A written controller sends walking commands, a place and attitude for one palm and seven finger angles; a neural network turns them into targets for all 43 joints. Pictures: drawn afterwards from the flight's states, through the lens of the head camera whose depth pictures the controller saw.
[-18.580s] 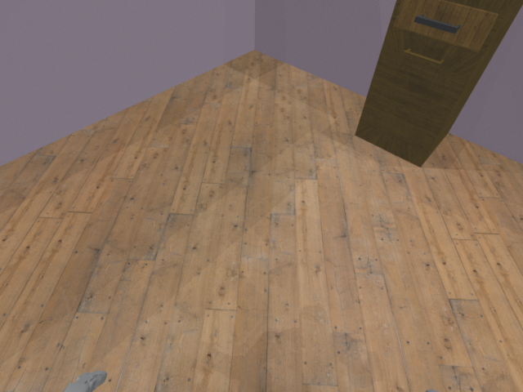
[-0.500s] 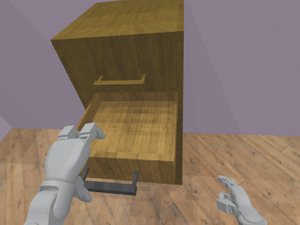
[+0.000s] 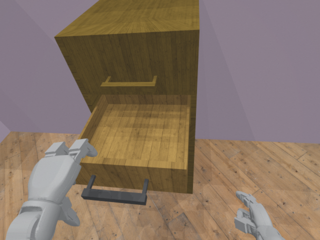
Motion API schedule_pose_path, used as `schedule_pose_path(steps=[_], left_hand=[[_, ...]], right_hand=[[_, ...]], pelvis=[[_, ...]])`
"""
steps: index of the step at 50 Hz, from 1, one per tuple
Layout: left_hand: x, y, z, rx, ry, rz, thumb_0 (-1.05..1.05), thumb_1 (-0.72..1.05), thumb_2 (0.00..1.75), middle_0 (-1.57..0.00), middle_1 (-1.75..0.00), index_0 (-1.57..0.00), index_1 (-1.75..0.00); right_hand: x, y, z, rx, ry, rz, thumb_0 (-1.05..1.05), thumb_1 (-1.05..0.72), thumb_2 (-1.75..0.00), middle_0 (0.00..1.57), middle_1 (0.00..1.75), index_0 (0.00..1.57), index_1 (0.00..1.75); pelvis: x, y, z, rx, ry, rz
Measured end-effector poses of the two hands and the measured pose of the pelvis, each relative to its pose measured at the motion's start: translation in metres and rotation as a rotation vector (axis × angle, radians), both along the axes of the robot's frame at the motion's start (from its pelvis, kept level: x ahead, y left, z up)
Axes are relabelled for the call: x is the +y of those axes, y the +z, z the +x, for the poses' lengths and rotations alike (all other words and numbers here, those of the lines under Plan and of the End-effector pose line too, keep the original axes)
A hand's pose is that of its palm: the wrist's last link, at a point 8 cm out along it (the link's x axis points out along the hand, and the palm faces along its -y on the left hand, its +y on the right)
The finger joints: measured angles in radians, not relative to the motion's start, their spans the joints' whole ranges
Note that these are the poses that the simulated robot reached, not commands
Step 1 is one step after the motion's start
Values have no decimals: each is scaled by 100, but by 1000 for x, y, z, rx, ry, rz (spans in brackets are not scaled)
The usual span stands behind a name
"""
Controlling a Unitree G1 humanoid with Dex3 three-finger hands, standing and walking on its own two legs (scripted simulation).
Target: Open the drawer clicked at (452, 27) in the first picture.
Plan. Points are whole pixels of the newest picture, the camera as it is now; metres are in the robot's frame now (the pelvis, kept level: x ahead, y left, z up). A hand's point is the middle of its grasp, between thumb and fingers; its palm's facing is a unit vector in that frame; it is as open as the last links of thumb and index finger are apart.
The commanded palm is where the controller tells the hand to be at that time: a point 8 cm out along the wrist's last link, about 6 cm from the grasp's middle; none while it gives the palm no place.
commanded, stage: draw the hand back to the body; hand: left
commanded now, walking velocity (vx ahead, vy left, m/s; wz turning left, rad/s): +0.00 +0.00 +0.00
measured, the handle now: (116, 188) +0.25 +0.18 -0.03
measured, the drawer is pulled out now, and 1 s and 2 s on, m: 0.29 0.29 0.29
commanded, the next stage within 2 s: step back with the hand held close in 1.20 s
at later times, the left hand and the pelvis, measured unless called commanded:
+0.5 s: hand (68, 164) +0.21 +0.22 +0.16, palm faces +0.36 -0.87 -0.35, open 12.9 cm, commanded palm +0.16 +0.26 +0.17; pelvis +0.03 +0.01 +0.00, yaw +2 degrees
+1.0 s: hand (49, 167) +0.20 +0.25 +0.16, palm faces +0.45 -0.80 -0.40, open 8.7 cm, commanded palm +0.14 +0.29 +0.18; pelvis +0.03 +0.01 +0.00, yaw +3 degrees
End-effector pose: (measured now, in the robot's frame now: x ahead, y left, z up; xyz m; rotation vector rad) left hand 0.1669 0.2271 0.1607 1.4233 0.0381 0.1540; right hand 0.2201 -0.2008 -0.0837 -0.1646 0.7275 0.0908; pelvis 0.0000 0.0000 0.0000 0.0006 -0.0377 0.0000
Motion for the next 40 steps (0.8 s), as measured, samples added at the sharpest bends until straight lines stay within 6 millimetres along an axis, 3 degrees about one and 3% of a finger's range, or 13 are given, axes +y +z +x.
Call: schedule_pose_path(steps=[11, 14, 16, 20, 27, 40], left_hand=[[16, 6, -2, -22, -25, 33, 0, -50, 30, -32, -120, -32, -120], [20, 5, -2, -134, -21, -487, 0, -49, 31, -31, -119, -32, -119], [19, -1, -3, -195, -10, -734, 0, -46, 31, -31, -118, -31, -118], [20, 1, -4, -303, -22, -944, 0, -39, 35, -31, -113, -31, -113], [36, 15, 2, -404, -29, -966, 0, -20, 43, -29, -100, -29, -100], [50, 13, -1, -357, 37, -924, 0, 24, 62, -25, -71, -25, -71]], right_hand=[[3, 1, -1, -4, -18, -18, 1, -91, -90, 19, 30, 19, 30], [8, 5, -2, -71, -47, -9, 1, -91, -90, 19, 30, 19, 30], [11, 10, -5, -107, -68, -11, 1, -91, -90, 19, 30, 19, 30], [12, 14, -13, -133, -72, -42, 1, -91, -90, 20, 30, 20, 30], [6, 9, -15, -111, -71, -67, 1, -91, -90, 20, 30, 20, 30], [-1, 10, 2, -112, -97, -70, 1, -91, -90, 20, 30, 20, 30]], pelvis=[[7, 0, 3, 14, 2, -5], [9, -1, 4, -8, 14, -6], [8, -1, 8, -16, 18, -5], [6, -1, 17, -21, 25, -8], [7, 0, 27, -19, 35, -16], [8, 1, 32, 6, 34, -17]])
